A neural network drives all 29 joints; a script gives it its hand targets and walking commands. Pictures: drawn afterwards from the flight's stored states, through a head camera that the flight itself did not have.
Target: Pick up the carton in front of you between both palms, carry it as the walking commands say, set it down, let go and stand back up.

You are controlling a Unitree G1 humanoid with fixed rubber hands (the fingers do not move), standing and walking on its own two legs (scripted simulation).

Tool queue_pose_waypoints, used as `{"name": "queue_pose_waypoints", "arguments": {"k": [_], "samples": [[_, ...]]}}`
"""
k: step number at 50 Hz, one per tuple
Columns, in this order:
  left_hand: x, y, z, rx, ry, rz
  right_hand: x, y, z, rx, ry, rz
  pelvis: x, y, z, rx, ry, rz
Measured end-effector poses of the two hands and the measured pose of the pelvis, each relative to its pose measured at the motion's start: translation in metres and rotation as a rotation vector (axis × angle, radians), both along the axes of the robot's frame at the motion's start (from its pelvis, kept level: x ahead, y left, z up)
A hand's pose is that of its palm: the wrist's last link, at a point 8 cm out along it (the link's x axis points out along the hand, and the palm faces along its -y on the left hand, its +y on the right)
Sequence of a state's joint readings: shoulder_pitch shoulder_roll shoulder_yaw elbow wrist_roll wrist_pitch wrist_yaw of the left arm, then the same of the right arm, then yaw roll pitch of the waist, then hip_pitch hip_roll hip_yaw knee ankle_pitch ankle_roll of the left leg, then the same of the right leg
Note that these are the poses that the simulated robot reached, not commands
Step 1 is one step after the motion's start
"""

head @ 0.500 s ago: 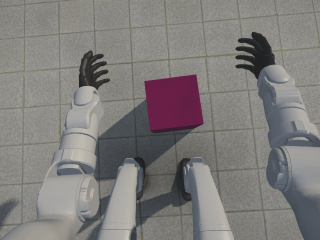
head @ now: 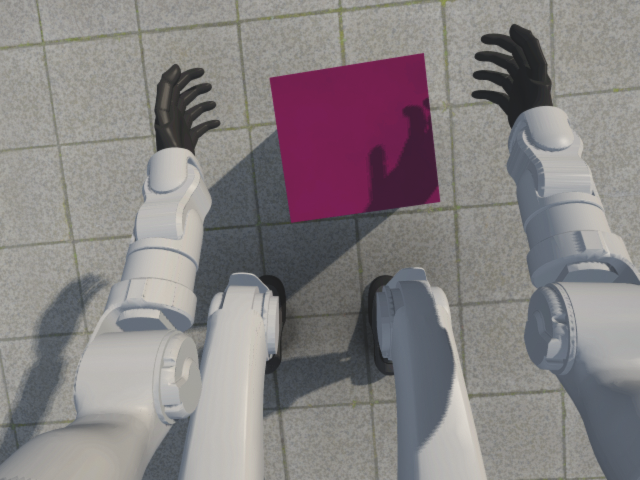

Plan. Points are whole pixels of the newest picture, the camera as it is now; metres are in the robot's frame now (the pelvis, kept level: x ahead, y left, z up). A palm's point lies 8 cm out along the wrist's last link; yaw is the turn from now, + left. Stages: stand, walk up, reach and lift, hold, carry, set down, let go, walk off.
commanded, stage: reach and lift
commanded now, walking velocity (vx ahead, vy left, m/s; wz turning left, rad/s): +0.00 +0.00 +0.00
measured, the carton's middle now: (351, 151) +0.46 -0.06 -0.39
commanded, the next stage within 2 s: none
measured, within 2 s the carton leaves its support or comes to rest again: leaves its support in 1.28 s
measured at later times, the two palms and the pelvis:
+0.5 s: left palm (212, 147) +0.48 +0.15 -0.31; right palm (463, 130) +0.47 -0.23 -0.33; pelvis -0.04 +0.01 -0.13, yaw +1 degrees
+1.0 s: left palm (240, 141) +0.48 +0.11 -0.30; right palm (449, 122) +0.48 -0.21 -0.32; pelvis -0.03 +0.01 -0.13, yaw +1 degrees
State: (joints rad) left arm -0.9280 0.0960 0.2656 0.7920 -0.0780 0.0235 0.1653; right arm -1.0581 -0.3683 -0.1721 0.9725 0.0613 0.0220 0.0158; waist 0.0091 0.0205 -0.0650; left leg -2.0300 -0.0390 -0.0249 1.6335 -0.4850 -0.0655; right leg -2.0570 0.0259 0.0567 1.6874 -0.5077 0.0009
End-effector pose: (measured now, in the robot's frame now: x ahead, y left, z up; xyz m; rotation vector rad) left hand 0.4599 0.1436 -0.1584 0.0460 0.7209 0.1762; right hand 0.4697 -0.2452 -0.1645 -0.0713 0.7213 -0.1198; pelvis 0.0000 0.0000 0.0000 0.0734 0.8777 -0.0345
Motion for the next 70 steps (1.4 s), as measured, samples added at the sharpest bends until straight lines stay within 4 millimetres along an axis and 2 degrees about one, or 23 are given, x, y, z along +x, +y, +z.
{"name": "queue_pose_waypoints", "arguments": {"k": [6, 12, 18, 23, 27, 34, 42, 47, 51, 63, 67, 70], "samples": [[-0.002, -0.001, -0.049, -0.016, -0.021, -0.009, -0.001, -0.004, -0.045, -0.004, -0.027, -0.006, -0.013, 0.006, -0.049, -0.008, -0.043, 0.006], [-0.001, -0.005, -0.088, -0.019, -0.005, -0.018, 0.000, -0.002, -0.081, 0.009, -0.010, -0.013, -0.029, 0.009, -0.085, -0.012, -0.106, 0.006], [0.004, -0.005, -0.124, -0.005, 0.032, -0.033, 0.001, 0.005, -0.123, 0.020, 0.024, -0.011, -0.038, 0.010, -0.112, -0.012, -0.159, 0.007], [0.015, 0.005, -0.144, 0.012, 0.041, -0.032, 0.002, 0.012, -0.156, 0.025, 0.034, -0.002, -0.040, 0.009, -0.129, -0.007, -0.188, 0.015], [0.018, 0.007, -0.155, 0.010, 0.049, -0.028, 0.003, 0.016, -0.171, 0.020, 0.027, 0.009, -0.038, 0.007, -0.138, -0.005, -0.214, 0.025], [0.025, -0.003, -0.153, -0.003, 0.032, -0.021, 0.014, 0.017, -0.164, 0.021, -0.004, 0.024, -0.032, 0.004, -0.142, -0.001, -0.227, 0.025], [0.019, -0.016, -0.148, -0.011, 0.045, -0.030, 0.011, 0.018, -0.154, 0.022, 0.019, 0.022, -0.030, 0.004, -0.138, 0.000, -0.207, 0.014], [0.018, -0.023, -0.147, -0.018, 0.041, -0.052, 0.011, 0.030, -0.154, 0.037, 0.019, 0.044, -0.033, 0.006, -0.135, -0.001, -0.201, 0.013], [0.023, -0.042, -0.146, -0.035, 0.033, -0.069, 0.015, 0.040, -0.153, 0.037, 0.013, 0.049, -0.035, 0.007, -0.134, -0.005, -0.201, 0.014], [0.028, -0.044, -0.143, -0.042, 0.039, 0.002, 0.020, 0.044, -0.148, 0.009, 0.064, 0.055, -0.034, 0.006, -0.143, -0.015, -0.213, 0.017], [0.029, -0.041, -0.131, -0.050, 0.007, 0.019, 0.017, 0.047, -0.142, 0.017, 0.047, 0.049, -0.031, 0.007, -0.144, -0.018, -0.212, 0.014], [0.025, -0.042, -0.117, -0.066, -0.030, 0.031, 0.013, 0.047, -0.128, 0.030, 0.013, 0.037, -0.031, 0.008, -0.143, -0.021, -0.214, 0.006]]}}
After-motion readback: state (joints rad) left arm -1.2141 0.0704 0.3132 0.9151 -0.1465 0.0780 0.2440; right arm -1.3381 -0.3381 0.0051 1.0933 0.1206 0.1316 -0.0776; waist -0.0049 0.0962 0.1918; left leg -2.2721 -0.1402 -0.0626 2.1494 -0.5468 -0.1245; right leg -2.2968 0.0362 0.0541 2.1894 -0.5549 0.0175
